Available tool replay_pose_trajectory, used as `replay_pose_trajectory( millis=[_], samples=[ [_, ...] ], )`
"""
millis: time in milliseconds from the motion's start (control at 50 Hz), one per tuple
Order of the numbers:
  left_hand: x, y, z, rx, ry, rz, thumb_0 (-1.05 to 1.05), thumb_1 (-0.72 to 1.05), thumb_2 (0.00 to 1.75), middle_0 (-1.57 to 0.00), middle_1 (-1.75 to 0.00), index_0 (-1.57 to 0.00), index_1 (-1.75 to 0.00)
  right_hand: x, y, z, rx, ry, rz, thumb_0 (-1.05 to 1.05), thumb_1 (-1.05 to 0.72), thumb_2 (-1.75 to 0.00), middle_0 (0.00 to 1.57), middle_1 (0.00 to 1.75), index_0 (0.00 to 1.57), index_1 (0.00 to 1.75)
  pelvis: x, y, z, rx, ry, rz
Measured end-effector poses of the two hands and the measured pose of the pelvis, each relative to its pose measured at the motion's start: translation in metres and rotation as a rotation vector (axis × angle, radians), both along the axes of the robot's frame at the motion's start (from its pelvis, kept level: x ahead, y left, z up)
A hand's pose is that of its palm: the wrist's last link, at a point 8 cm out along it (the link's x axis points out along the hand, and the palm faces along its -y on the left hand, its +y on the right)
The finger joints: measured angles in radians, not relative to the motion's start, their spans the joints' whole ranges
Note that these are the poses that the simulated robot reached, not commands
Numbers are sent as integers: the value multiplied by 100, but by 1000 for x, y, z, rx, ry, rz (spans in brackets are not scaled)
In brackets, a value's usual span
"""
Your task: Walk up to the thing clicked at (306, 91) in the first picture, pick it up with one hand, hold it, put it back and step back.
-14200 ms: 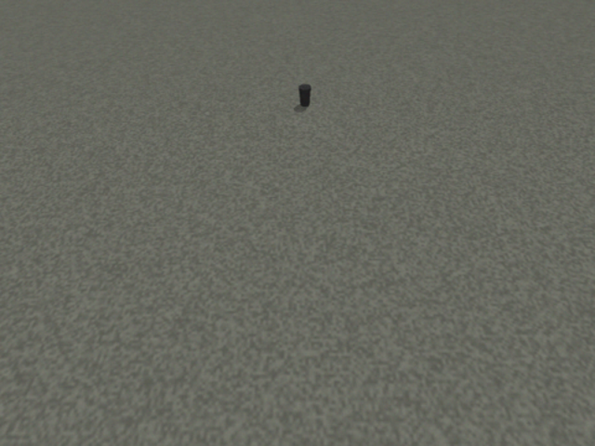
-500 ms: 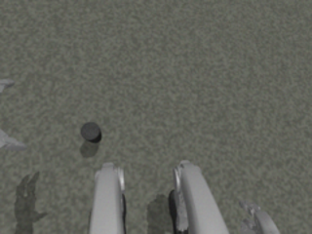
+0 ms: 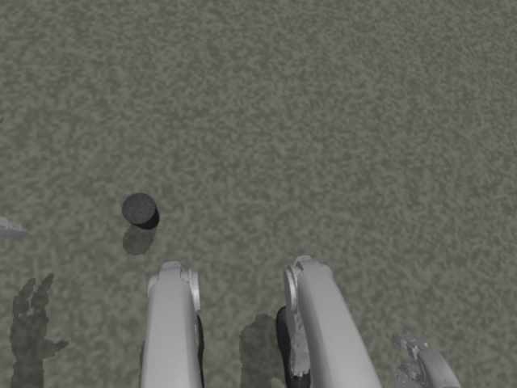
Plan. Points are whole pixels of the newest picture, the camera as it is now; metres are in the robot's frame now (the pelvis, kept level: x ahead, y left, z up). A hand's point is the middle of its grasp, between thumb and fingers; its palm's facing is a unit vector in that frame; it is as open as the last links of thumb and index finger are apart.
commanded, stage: go down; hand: left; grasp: from the side
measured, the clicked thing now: (144, 214) +0.45 +0.24 -0.43
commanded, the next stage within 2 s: none
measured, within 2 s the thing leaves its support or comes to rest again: neither
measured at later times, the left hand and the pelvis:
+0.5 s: hand out of the picture +0.41 +0.38 -0.07, palm faces -0.19 -0.60 -0.77, open 16.2 cm; pelvis -0.01 +0.00 -0.02, yaw -1 degrees
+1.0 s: hand out of the picture +0.42 +0.38 -0.08, palm faces -0.15 -0.64 -0.75, open 16.7 cm; pelvis -0.01 +0.00 -0.05, yaw -1 degrees
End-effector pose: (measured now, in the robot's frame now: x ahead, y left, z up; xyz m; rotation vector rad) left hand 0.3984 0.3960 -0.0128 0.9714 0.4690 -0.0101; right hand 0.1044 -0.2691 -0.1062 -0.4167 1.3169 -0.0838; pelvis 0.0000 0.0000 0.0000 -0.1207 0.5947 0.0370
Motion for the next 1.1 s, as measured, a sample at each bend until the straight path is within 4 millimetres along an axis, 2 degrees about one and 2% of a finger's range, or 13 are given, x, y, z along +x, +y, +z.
replay_pose_trajectory(
  millis=[600,1100],
  samples=[
    [6,11,-14,-49,-47,-6,0,-55,53,-7,-44,-5,-45,-6,-3,-24,-23,22,12,0,-82,-88,20,30,20,30,-7,0,-27,-8,-4,-8],
    [10,15,-28,-104,-89,5,0,-59,44,-6,-34,-4,-36,-23,-7,-40,-50,40,8,0,-80,-88,20,30,20,30,-17,-1,-49,-18,-26,-18]
  ],
)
